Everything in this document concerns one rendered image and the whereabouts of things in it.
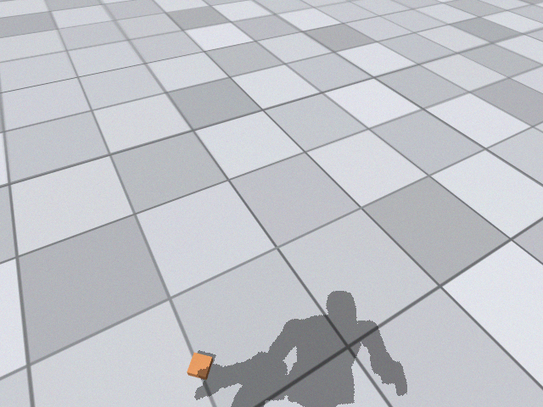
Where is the small box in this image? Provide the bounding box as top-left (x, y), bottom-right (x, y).
top-left (187, 353), bottom-right (213, 380)

